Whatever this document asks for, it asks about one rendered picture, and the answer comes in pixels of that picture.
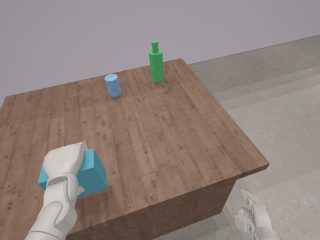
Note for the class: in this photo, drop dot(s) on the right robot forearm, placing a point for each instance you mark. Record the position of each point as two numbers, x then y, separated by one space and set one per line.
265 233

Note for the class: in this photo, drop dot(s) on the table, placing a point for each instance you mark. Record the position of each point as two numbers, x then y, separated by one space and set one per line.
171 152

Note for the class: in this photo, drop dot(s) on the left robot forearm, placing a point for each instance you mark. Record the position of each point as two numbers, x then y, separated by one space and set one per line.
58 215

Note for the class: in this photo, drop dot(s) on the sponge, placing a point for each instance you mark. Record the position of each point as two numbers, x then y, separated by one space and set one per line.
91 175

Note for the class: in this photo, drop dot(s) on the robot right hand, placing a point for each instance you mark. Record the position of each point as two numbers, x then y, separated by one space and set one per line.
248 220

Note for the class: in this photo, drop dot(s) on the robot left hand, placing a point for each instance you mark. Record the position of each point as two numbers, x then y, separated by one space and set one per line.
65 159

